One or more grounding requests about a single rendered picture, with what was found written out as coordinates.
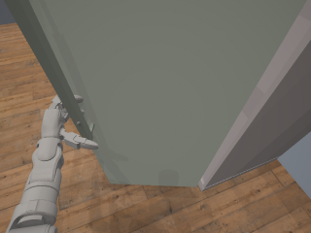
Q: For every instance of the robot left hand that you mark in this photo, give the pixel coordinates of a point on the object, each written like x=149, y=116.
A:
x=54, y=118

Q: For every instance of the handle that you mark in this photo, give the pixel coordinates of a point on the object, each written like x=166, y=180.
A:
x=34, y=34

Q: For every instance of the fridge door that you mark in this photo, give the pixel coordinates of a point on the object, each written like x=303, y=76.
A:
x=163, y=81

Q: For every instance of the left robot forearm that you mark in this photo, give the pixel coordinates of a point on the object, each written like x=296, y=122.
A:
x=38, y=202

